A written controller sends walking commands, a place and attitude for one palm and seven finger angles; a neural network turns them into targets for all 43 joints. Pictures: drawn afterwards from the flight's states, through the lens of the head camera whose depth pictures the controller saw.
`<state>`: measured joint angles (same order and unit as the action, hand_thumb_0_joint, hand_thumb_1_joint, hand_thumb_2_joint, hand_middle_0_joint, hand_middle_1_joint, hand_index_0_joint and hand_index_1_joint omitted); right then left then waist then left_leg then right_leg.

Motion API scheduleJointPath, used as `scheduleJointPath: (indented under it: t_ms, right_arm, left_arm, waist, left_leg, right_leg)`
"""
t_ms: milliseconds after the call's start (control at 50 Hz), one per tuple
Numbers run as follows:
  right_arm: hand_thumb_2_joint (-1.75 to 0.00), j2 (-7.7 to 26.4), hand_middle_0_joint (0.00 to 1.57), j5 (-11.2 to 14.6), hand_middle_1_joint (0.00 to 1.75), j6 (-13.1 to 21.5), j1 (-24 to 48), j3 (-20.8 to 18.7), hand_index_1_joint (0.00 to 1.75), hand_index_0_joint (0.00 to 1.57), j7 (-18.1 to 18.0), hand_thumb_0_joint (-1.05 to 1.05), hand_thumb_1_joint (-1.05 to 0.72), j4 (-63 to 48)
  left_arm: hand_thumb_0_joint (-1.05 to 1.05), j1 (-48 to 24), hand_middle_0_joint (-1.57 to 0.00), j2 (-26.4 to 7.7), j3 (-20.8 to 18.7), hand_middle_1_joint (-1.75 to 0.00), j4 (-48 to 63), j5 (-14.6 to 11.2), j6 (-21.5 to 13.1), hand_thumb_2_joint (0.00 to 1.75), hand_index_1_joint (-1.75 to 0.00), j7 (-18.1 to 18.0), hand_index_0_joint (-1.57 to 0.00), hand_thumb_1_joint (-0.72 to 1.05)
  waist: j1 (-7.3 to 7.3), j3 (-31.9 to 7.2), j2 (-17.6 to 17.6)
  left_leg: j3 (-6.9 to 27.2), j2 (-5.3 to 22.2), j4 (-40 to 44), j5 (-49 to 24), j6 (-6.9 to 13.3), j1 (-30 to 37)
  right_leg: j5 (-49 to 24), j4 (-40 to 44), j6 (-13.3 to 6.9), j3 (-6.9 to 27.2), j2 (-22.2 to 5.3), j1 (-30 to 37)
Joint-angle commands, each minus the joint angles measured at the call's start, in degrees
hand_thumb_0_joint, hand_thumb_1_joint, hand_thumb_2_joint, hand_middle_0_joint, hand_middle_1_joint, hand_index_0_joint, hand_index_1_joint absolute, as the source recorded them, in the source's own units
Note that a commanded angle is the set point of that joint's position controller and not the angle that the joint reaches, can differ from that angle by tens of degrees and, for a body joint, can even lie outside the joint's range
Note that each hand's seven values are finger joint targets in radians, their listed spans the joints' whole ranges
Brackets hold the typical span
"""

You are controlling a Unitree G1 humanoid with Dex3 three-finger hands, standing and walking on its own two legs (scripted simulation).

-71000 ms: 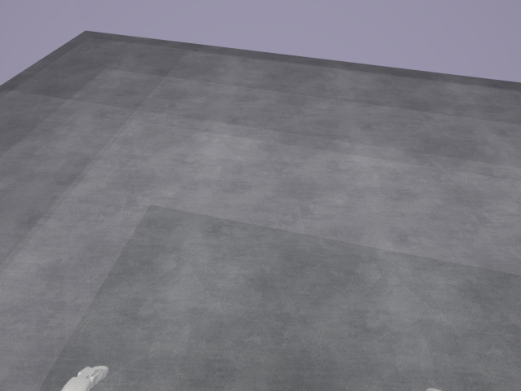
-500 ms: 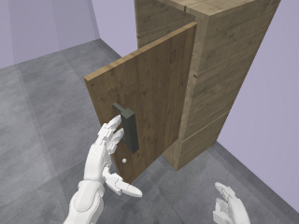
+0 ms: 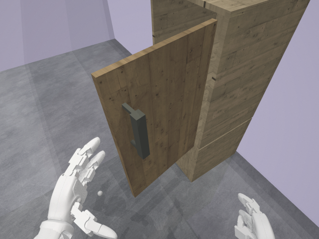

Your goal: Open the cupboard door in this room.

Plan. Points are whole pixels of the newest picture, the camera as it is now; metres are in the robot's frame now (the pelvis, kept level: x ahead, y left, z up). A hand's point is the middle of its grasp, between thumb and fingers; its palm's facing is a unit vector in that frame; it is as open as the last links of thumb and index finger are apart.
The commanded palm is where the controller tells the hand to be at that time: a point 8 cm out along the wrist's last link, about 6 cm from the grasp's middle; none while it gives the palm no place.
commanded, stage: draw the hand back to the body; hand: left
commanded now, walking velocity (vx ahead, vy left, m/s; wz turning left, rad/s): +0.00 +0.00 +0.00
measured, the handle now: (135, 131) +0.35 +0.09 +0.10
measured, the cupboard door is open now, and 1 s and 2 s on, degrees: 100 100 100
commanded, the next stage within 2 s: step back with the hand held close in 1.62 s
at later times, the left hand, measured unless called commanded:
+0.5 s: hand (70, 184) +0.19 +0.19 +0.13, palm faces -0.02 -1.00 -0.06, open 16.3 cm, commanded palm +0.17 +0.24 +0.14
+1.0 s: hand (27, 165) +0.21 +0.25 +0.17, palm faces +0.33 -0.87 -0.37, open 12.0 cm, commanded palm +0.16 +0.30 +0.18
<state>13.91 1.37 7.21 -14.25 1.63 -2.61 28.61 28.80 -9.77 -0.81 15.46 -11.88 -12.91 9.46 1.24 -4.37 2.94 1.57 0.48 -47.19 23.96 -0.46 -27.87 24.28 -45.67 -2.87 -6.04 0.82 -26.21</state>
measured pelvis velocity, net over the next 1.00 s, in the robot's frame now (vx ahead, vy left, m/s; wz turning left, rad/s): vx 0.01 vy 0.04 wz -0.03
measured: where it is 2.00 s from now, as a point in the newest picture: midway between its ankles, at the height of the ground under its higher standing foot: outside the picture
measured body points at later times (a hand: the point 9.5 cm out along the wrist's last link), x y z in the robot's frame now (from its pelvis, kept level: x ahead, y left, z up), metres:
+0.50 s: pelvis +0.00 +0.03 +0.01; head -0.01 +0.02 +0.46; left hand +0.19 +0.24 +0.14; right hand +0.18 -0.19 -0.05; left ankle +0.00 +0.12 -0.70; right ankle -0.01 -0.08 -0.70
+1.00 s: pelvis +0.01 +0.04 +0.03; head +0.00 +0.02 +0.48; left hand +0.19 +0.30 +0.19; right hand +0.19 -0.18 -0.05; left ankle +0.00 +0.13 -0.70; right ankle -0.01 -0.08 -0.70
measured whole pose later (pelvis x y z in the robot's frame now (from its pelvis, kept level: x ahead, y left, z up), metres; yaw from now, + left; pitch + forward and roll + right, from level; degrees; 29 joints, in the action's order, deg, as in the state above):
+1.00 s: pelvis +0.01 +0.04 +0.03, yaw -2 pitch -3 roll -1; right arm 12.5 0.0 7.6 -12.5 3.0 -4.2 35.3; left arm 29.3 -17.7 -11.5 25.5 -2.3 -3.7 -6.9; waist 3.7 0.3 3.5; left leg -1.2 -1.4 -27.4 16.2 2.2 -8.2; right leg 15.2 -25.1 0.0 -3.0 -0.4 -6.9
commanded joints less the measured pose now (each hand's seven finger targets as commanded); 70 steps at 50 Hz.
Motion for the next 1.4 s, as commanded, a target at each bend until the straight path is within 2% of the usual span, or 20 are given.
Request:
scheduleJointPath:
  t_ms: [0,80,160,180,260,280,360,420,520,540,560,580,600,680,860,1000,1180,1220,1300,1380]
  right_arm:
    - [-0.90,4.86,0.20,0.27,0.30,5.17,5.54,-1.92,0.30,0.20,-0.82,0.00,-0.90,-9.27]
    - [-0.90,4.99,0.20,0.56,0.30,5.82,5.52,-1.98,0.30,0.20,-1.07,0.00,-0.90,-9.32]
    - [-0.90,4.46,0.20,0.86,0.30,6.49,5.72,-1.33,0.30,0.20,-0.91,0.00,-0.90,-10.16]
    - [-0.90,4.59,0.20,0.81,0.30,6.50,5.90,-1.19,0.30,0.20,-0.88,0.00,-0.90,-10.14]
    - [-0.90,4.98,0.20,1.10,0.30,6.52,5.88,-1.01,0.30,0.20,-1.16,0.00,-0.90,-10.04]
    - [-0.90,5.13,0.20,1.19,0.30,6.56,6.24,-1.04,0.30,0.20,-1.22,0.00,-0.90,-10.07]
    - [-0.90,5.12,0.20,1.26,0.30,7.56,5.51,-0.66,0.30,0.20,-1.33,0.00,-0.90,-10.15]
    - [-0.90,5.18,0.20,1.21,0.30,8.38,5.07,-0.57,0.30,0.20,-1.41,0.00,-0.90,-9.69]
    - [-0.90,5.41,0.20,1.40,0.30,8.24,5.55,-0.55,0.30,0.20,-1.65,0.00,-0.90,-8.67]
    - [-0.90,4.75,0.20,0.26,0.30,7.46,6.67,-0.74,0.30,0.20,-2.78,0.00,-0.90,-8.67]
    - [-0.90,3.98,0.20,-0.30,0.30,6.87,5.75,-0.41,0.30,0.20,-3.19,0.00,-0.90,-7.99]
    - [-0.90,4.18,0.20,-0.43,0.30,6.62,6.10,-0.35,0.30,0.20,-3.11,0.00,-0.90,-7.82]
    - [-0.90,3.91,0.20,-0.45,0.30,6.04,6.19,-0.13,0.30,0.20,-3.05,0.00,-0.90,-7.16]
    - [-0.90,4.34,0.20,-0.97,0.30,4.87,7.56,-0.27,0.30,0.20,-2.78,0.00,-0.90,-6.01]
    - [-0.90,4.56,0.20,-1.44,0.30,4.49,8.58,-0.85,0.30,0.20,-2.40,0.00,-0.90,-3.73]
    - [-0.90,4.54,0.20,-1.41,0.30,2.93,9.61,-1.56,0.30,0.20,-1.97,0.00,-0.90,-2.46]
    - [-0.90,4.63,0.20,-1.38,0.30,2.03,10.52,-2.18,0.30,0.20,-2.10,0.00,-0.90,-1.21]
    - [-0.90,4.50,0.20,-1.25,0.30,1.90,10.61,-2.30,0.30,0.20,-2.06,0.00,-0.90,-0.93]
    - [-0.90,4.75,0.20,-1.19,0.30,1.72,10.92,-2.50,0.30,0.20,-1.84,0.00,-0.90,-0.74]
    - [-0.90,4.98,0.20,-1.33,0.30,1.78,11.06,-2.80,0.30,0.20,-1.96,0.00,-0.90,-0.62]
  left_arm:
    - [0.00,-10.10,-0.15,-4.56,-2.15,-0.30,12.15,-1.13,-4.82,0.30,-0.30,0.41,-0.15,-0.50]
    - [0.00,-10.07,-0.15,-7.61,-5.39,-0.30,12.67,-0.67,-3.22,0.30,-0.30,-1.38,-0.15,-0.50]
    - [0.00,-7.12,-0.15,-6.68,-5.56,-0.30,15.11,-0.81,-0.43,0.30,-0.30,-2.50,-0.15,-0.50]
    - [0.00,-6.03,-0.15,-6.65,-5.65,-0.30,14.05,-1.05,0.56,0.30,-0.30,-2.51,-0.15,-0.50]
    - [0.00,-6.09,-0.15,-7.10,-7.05,-0.30,14.36,-1.96,3.83,0.30,-0.30,-1.61,-0.15,-0.50]
    - [0.00,-5.63,-0.15,-7.84,-7.75,-0.30,15.14,-2.05,4.31,0.30,-0.30,-1.36,-0.15,-0.50]
    - [0.00,-7.88,-0.15,-7.57,-6.73,-0.30,20.58,-2.34,5.28,0.30,-0.30,-0.35,-0.15,-0.50]
    - [0.00,-7.15,-0.15,-8.03,-7.27,-0.30,22.53,-2.72,5.37,0.30,-0.30,0.12,-0.15,-0.50]
    - [0.00,-6.20,-0.16,-9.47,-10.15,-0.30,21.14,-3.32,7.39,0.37,-0.30,1.21,-0.16,-0.32]
    - [0.00,-10.02,-0.16,-16.52,-11.22,-0.30,26.49,4.82,6.02,0.39,-0.30,-6.40,-0.16,-0.29]
    - [0.00,-5.36,-0.16,-12.50,-10.35,-0.30,22.39,5.60,6.68,0.40,-0.30,-9.73,-0.16,-0.26]
    - [0.00,-4.34,-0.16,-11.53,-9.66,-0.30,21.52,5.96,7.24,0.42,-0.30,-11.16,-0.16,-0.22]
    - [0.00,-3.71,-0.16,-10.26,-8.59,-0.30,21.06,6.83,7.38,0.43,-0.30,-12.16,-0.16,-0.18]
    - [0.00,-3.44,-0.17,-13.42,-11.39,-0.30,22.36,8.54,6.61,0.50,-0.30,-15.03,-0.17,-0.05]
    - [0.00,-4.27,-0.18,-15.18,-14.60,-0.30,23.87,9.70,5.18,0.63,-0.30,-17.19,-0.18,0.27]
    - [0.00,-2.79,-0.19,-16.77,-19.35,-0.30,19.44,9.16,5.09,0.74,-0.30,-17.19,-0.19,0.51]
    - [0.00,-6.73,-0.20,-21.11,-25.58,-0.30,19.21,8.56,4.20,0.87,-0.30,-17.52,-0.20,0.83]
    - [0.00,-7.13,-0.20,-20.99,-26.09,-0.30,18.38,8.27,4.10,0.90,-0.30,-17.54,-0.20,0.90]
    - [0.00,-6.74,-0.20,-17.69,-22.65,-0.30,15.50,8.12,4.35,0.90,-0.30,-16.93,-0.20,0.90]
    - [0.00,-8.17,-0.20,-19.70,-23.91,-0.30,16.77,8.36,3.88,0.90,-0.30,-17.14,-0.20,0.90]
  waist:
    - [-2.13,-4.69,-3.25]
    - [-0.47,-7.32,-3.12]
    - [0.77,-7.19,-0.71]
    - [0.76,-6.37,-2.57]
    - [0.31,-3.16,-4.38]
    - [0.89,-3.50,-3.23]
    - [0.37,-4.17,0.18]
    - [0.43,-4.73,0.04]
    - [0.83,-3.12,-1.07]
    - [2.10,-1.98,-1.05]
    - [1.30,0.83,-1.18]
    - [1.30,1.80,-2.87]
    - [0.99,2.50,-1.66]
    - [1.67,0.67,1.31]
    - [1.81,-0.57,1.73]
    - [2.48,1.42,-1.74]
    - [2.90,0.75,1.32]
    - [2.75,1.36,1.37]
    - [2.16,4.42,-0.04]
    - [2.49,2.25,-0.28]
  left_leg:
    - [-0.15,-1.87,3.63,-6.87,1.57,-0.05]
    - [0.11,-1.60,5.43,-6.63,1.70,1.47]
    - [0.23,-1.21,8.24,-8.75,1.64,3.78]
    - [0.58,-1.09,8.69,-8.77,1.66,3.21]
    - [0.44,-0.82,9.74,-8.60,1.72,3.53]
    - [0.49,-0.79,9.92,-9.44,1.71,4.18]
    - [1.19,-0.59,11.06,-11.13,1.41,7.23]
    - [1.92,-0.34,11.56,-12.59,1.20,8.65]
    - [2.04,-0.26,12.56,-13.08,1.02,9.01]
    - [1.43,0.20,15.20,-11.71,1.50,8.94]
    - [1.15,0.13,15.94,-11.10,1.36,9.43]
    - [1.39,0.14,16.44,-10.00,1.29,9.24]
    - [1.10,0.39,17.00,-10.76,1.38,10.31]
    - [0.83,0.81,19.91,-14.80,1.23,13.94]
    - [0.94,1.54,24.50,-22.93,0.51,19.69]
    - [-0.30,1.35,25.71,-25.89,0.58,20.47]
    - [-1.49,0.78,25.99,-25.92,1.14,22.33]
    - [-1.68,0.71,26.25,-25.16,1.23,22.51]
    - [-2.02,0.72,26.74,-22.81,1.68,22.54]
    - [-2.05,0.51,26.79,-22.44,1.86,23.36]
  right_leg:
    - [-7.07,11.12,2.94,9.28,-2.18,1.68]
    - [-3.99,11.13,2.28,8.17,-1.69,3.26]
    - [-9.14,9.44,1.83,4.61,-0.64,4.40]
    - [-9.09,9.59,1.86,4.24,-0.51,4.94]
    - [-9.43,10.86,2.22,3.74,-0.23,4.37]
    - [-9.98,10.81,1.96,3.66,-0.19,5.14]
    - [-11.89,10.00,1.75,2.15,0.21,4.81]
    - [-13.12,9.78,1.70,1.48,0.43,5.20]
    - [-13.71,10.85,1.72,1.16,0.46,6.23]
    - [-12.52,14.64,1.20,4.59,-0.60,9.01]
    - [-11.44,16.10,1.15,4.48,-0.78,8.48]
    - [-10.36,17.11,1.22,4.43,-0.82,8.49]
    - [-10.76,17.28,1.27,4.32,-1.01,9.21]
    - [-13.81,19.17,1.06,4.17,-1.11,13.97]
    - [-18.19,22.18,1.25,3.72,-0.84,19.19]
    - [-21.89,24.13,1.41,3.88,-0.79,21.61]
    - [-24.03,26.30,1.45,4.85,-0.94,23.29]
    - [-23.66,26.73,1.59,4.92,-0.94,22.92]
    - [-21.64,28.07,1.91,5.04,-0.96,21.21]
    - [-21.36,28.27,1.90,5.29,-1.03,22.32]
